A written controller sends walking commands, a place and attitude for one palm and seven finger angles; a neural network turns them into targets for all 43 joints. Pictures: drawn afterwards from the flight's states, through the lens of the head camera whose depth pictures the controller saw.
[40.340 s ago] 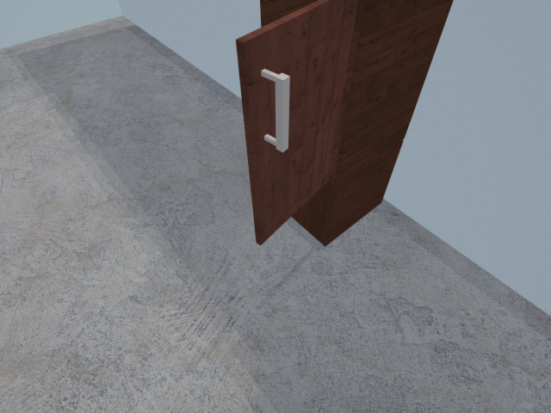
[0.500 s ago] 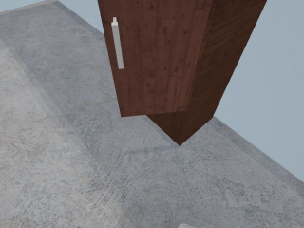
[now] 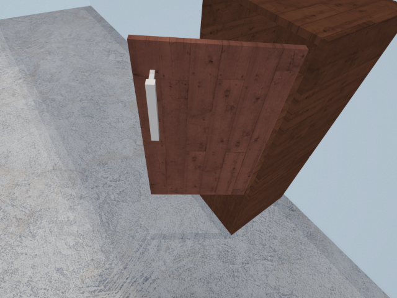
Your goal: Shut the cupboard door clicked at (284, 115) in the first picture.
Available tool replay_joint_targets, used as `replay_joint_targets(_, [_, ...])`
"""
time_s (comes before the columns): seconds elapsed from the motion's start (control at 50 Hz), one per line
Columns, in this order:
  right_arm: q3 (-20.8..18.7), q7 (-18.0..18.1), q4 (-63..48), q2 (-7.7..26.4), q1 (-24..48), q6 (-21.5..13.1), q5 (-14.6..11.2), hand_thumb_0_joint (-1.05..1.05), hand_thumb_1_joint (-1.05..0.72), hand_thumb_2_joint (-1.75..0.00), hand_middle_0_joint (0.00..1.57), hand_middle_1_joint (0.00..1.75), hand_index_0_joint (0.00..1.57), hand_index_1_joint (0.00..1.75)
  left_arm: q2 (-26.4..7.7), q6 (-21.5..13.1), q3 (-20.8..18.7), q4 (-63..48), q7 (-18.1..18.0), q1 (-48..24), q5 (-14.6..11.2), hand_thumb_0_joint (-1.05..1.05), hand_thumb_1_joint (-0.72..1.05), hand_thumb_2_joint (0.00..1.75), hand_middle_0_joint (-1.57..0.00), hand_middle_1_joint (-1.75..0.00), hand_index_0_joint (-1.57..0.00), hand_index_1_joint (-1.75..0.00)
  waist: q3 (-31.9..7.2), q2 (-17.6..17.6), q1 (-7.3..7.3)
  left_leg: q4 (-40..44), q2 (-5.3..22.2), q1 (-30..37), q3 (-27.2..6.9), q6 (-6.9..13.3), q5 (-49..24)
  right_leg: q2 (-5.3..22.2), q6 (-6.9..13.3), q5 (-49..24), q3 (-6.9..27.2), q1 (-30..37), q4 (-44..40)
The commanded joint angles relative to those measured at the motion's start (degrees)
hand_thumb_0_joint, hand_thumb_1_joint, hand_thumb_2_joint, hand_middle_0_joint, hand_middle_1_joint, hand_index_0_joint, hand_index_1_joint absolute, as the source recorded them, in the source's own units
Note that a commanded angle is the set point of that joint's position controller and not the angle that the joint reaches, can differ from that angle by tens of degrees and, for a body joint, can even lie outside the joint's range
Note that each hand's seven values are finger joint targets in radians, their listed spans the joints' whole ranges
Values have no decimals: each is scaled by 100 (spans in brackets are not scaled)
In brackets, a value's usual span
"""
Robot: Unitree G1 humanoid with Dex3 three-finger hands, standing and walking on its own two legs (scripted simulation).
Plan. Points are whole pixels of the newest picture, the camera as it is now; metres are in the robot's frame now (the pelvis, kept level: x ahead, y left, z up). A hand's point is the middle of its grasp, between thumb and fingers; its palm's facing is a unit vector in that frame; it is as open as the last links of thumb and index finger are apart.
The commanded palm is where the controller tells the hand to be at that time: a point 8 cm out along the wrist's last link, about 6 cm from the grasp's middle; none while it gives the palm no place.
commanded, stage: come to a stop and stand still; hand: left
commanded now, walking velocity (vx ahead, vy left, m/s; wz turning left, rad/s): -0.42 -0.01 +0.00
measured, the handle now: (153, 107) +0.48 +0.14 +0.11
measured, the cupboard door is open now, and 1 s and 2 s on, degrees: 56 56 56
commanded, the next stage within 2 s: look again from close up in 1.12 s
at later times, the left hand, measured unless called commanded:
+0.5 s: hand out of the picture +0.09 +0.16 -0.17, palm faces +0.07 -0.97 -0.23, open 7.4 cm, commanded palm none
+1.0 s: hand out of the picture +0.02 +0.23 -0.16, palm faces +0.00 -0.96 -0.26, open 7.4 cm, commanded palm none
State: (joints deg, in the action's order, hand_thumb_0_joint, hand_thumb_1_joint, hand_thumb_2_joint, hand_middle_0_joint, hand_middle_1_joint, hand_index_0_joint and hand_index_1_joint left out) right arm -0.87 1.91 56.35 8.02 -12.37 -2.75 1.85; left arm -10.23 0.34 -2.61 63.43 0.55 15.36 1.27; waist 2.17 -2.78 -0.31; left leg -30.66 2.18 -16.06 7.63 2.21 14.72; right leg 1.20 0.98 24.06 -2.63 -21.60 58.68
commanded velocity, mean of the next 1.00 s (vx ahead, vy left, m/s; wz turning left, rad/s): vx -0.08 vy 0.05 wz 0.00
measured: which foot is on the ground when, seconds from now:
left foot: down 0.00-0.18, up 0.20-0.52, down 0.54-1.00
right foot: up 0.00-0.14, down 0.16-0.56, up 0.58-0.74, down 0.76-1.00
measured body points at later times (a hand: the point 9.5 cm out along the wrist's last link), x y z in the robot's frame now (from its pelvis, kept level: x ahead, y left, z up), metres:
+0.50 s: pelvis +0.02 -0.03 +0.00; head +0.07 -0.02 +0.45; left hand +0.09 +0.21 -0.15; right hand +0.11 -0.29 -0.14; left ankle -0.01 +0.09 -0.71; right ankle +0.08 -0.18 -0.74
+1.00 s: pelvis -0.01 +0.04 +0.00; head +0.00 +0.01 +0.45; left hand +0.02 +0.28 -0.14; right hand +0.03 -0.20 -0.16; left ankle +0.00 +0.09 -0.74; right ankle +0.02 -0.09 -0.73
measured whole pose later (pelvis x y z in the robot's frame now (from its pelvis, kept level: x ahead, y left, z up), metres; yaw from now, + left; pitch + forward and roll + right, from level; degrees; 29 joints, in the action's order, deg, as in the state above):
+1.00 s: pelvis -0.01 +0.04 +0.00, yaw -1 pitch +0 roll +1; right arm -0.6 1.1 54.1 12.3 -16.0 0.1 1.0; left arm -9.6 1.4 0.0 56.9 -1.3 15.6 1.2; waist 1.7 2.8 0.1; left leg -25.1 -4.2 -12.0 8.4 5.7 13.6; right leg 2.2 -0.1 13.3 0.6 -17.2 30.6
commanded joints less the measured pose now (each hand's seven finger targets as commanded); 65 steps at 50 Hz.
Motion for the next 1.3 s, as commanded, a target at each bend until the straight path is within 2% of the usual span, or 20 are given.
replay_joint_targets(0.0, [-124, 122, -1, 918, -315, 28, -35, 0, -90, -90, 20, 30, 20, 30, -108, 3, 11, -363, -117, 287, -57, 0, 90, 90, -20, -30, -20, -30, -411, 1002, 96, 958, 1353, 791, -709, 511, -4594, 189, -226, -526, 149, 149, -1306])
replay_joint_targets(0.1, [-364, 76, 25, 1161, -86, 305, -106, 0, -90, -90, 20, 30, 20, 30, -440, 72, -97, -479, -159, 416, 13, 0, 90, 90, -20, -30, -20, -30, -389, 988, 195, 377, 1132, 504, -616, 239, -2935, 83, -158, -2001, -72, 850, -2740])
replay_joint_targets(0.12, [-400, 53, -14, 1099, -112, 358, -118, 0, -90, -90, 20, 30, 20, 30, -643, 40, -131, -517, -171, 437, 38, 0, 90, 90, -20, -30, -20, -30, -421, 580, 203, 40, 825, 345, -498, 24, -2185, 328, -55, -3113, 323, 978, -2937])
replay_joint_targets(0.16, [-381, -29, -21, 687, -495, 456, -174, 0, -90, -90, 20, 30, 20, 30, -1217, -17, -214, -619, -201, 281, 83, 0, 90, 90, -20, -30, -20, -30, -531, -865, 94, -1353, -221, -260, -19, -392, 873, 1847, 802, -5267, 1703, 1189, -3546])
replay_joint_targets(0.2, [-381, -22, -66, 583, -298, 591, -184, 0, -90, -90, 20, 30, 20, 30, -1296, -9, -240, -700, -248, 128, 55, 0, 90, 90, -20, -30, -20, -30, -491, -776, 216, -3126, -268, -486, -675, -340, 2248, 2218, 1299, -4972, 1966, 867, -3841])
replay_joint_targets(0.28, [-346, -60, -128, 769, -139, 565, -168, 0, -90, -90, 20, 30, 20, 30, -1127, 8, -249, -837, -345, -213, 40, 0, 90, 90, -20, -30, -20, -30, -761, -940, 173, -3374, -125, -1194, -986, -492, 1748, 1919, 1126, -5562, 1326, 1681, -3461])
replay_joint_targets(0.36, [-297, -127, -234, 738, 142, 549, -150, 0, -90, -90, 20, 30, 20, 30, -1216, 4, -297, -880, -356, -67, 50, 0, 90, 90, -20, -30, -20, -30, -989, -798, 347, -2429, -200, -984, -800, -584, 1514, 1876, 1081, -5274, 1335, 1921, -3466])
replay_joint_targets(0.42, [-275, -145, -221, 717, -83, 508, -165, 0, -90, -90, 20, 30, 20, 30, -1280, 13, -309, -945, -329, -264, 87, 0, 90, 90, -20, -30, -20, -30, -1019, -912, 206, -1248, -219, -471, -682, -560, 1225, 1751, 967, -4601, 1277, 1722, -3450])
replay_joint_targets(0.48, [-273, -152, -37, 782, -617, 447, -151, 0, -90, -90, 20, 30, 20, 30, -1182, 79, -268, -961, -280, -510, 20, 0, 90, 90, -20, -30, -20, -30, -815, -705, -119, 625, -220, 937, -493, -484, -296, 1313, 382, -2657, 963, 639, -3157])
replay_joint_targets(0.5, [-424, -146, -494, 1213, -503, 333, -217, 0, -90, -90, 20, 30, 20, 30, -1082, 16, -101, -1028, -516, -320, -74, 0, 90, 90, -20, -30, -20, -30, -1598, 1210, -300, 692, 235, 806, -153, -473, -400, 991, 159, -2581, 543, 1422, -2496])
replay_joint_targets(0.54, [-377, -140, -1016, 1385, 177, 327, 5, 0, -90, -90, 20, 30, 20, 30, -729, 198, 32, -1256, -393, -204, -54, 0, 90, 90, -20, -30, -20, -30, -728, 2953, 112, 1102, 1098, 214, -1554, 189, -1167, 109, -28, 323, -59, -84, -1249])
replay_joint_targets(0.6, [-296, -91, -1210, 1154, 457, 402, 16, 0, -90, -90, 20, 30, 20, 30, -718, 319, -6, -1210, -276, -366, 31, 0, 90, 90, -20, -30, -20, -30, 498, 1778, 119, 1376, 947, -1142, -1399, 470, -162, -20, 2, 117, 252, -167, -466])
replay_joint_targets(0.68, [-250, -86, -1230, 1138, 185, 310, -15, 0, -90, -90, 20, 30, 20, 30, -485, 99, 38, -1145, -189, 145, 11, 0, 90, 90, -20, -30, -20, -30, 226, 389, 278, 957, 904, -653, -1343, 481, -46, 9, -28, -534, 96, 429, -2101])
replay_joint_targets(0.72, [-199, -82, -1184, 949, -77, 276, -106, 0, -90, -90, 20, 30, 20, 30, -694, -42, 64, -1191, -215, 96, 35, 0, 90, 90, -20, -30, -20, -30, 45, -381, 99, 480, 357, -404, -1073, 162, 527, 449, 224, -857, 1155, 421, -3278])
replay_joint_targets(0.76, [-154, -92, -1037, 756, -448, 264, -122, 0, -90, -90, 20, 30, 20, 30, -977, -117, 83, -1271, -220, -103, 17, 0, 90, 90, -20, -30, -20, -30, -199, -94, -230, 345, -66, 419, -813, -1, 431, 1063, 652, -927, 1751, -140, -3588])
replay_joint_targets(0.78, [-145, -98, -937, 773, -564, 234, -105, 0, -90, -90, 20, 30, 20, 30, -945, -133, 79, -1281, -222, -225, 10, 0, 90, 90, -20, -30, -20, -30, -450, -117, -290, 504, 17, 828, -859, 19, 124, 778, 545, -877, 1495, -219, -3425])
replay_joint_targets(0.82, [-153, -88, -806, 957, -528, 180, -96, 0, -90, -90, 20, 30, 20, 30, -778, -108, 107, -1248, -238, -285, -21, 0, 90, 90, -20, -30, -20, -30, -371, -378, -170, 878, 353, 656, -1162, 127, -95, 390, 287, -848, 993, 69, -3271])
replay_joint_targets(0.88, [-154, -72, -707, 1015, -386, 118, -70, 0, -90, -90, 20, 30, 20, 30, -624, -45, 117, -1145, -244, -74, -10, 0, 90, 90, -20, -30, -20, -30, -122, 75, 4, 1508, 598, 235, -1408, 172, 156, 220, 175, -936, 681, 413, -3027])
replay_joint_targets(0.94, [-99, -56, -566, 971, -363, 100, -65, 0, -90, -90, 20, 30, 20, 30, -600, -24, 132, -1016, -240, 63, 2, 0, 90, 90, -20, -30, -20, -30, -35, 572, 89, 1730, 595, 223, -1402, 149, 199, 230, 173, -1005, 611, 502, -3039])
replay_joint_targets(1.28, [52, -23, 264, 776, -726, 55, -102, 0, -90, -90, 20, 30, 20, 30, -469, -99, 232, -457, -249, 51, -52, 0, 90, 90, -20, -30, -20, -30, -105, 245, 25, 1584, 477, 561, -1038, 64, -522, 446, 165, -1551, 766, 880, -3542])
